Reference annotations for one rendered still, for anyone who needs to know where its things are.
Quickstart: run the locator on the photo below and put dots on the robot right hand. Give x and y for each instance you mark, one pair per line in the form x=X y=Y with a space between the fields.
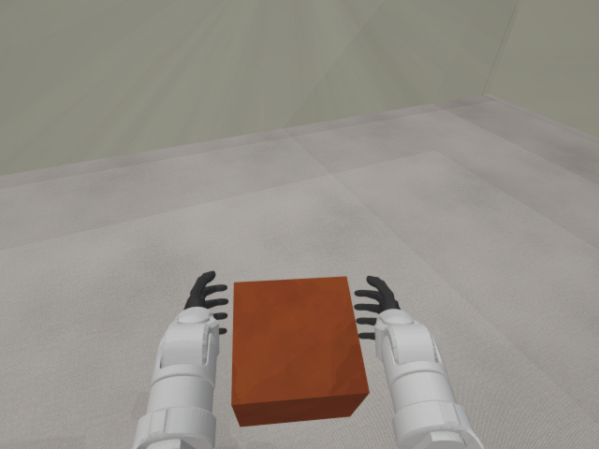
x=386 y=300

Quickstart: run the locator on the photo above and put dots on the carton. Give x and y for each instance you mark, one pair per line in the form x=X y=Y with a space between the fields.
x=296 y=354

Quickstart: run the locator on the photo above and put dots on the right robot forearm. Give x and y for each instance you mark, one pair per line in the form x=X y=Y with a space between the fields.
x=427 y=415

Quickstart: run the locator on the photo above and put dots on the left robot forearm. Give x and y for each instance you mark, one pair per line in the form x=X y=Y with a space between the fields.
x=179 y=412

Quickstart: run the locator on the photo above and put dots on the robot left hand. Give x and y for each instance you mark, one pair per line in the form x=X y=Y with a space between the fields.
x=199 y=292

